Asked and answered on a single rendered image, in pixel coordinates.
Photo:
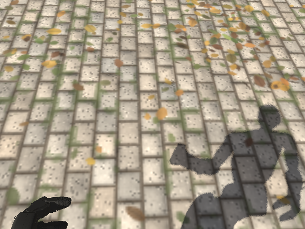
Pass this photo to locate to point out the left robot hand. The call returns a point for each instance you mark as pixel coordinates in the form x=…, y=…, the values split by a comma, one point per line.
x=28, y=219

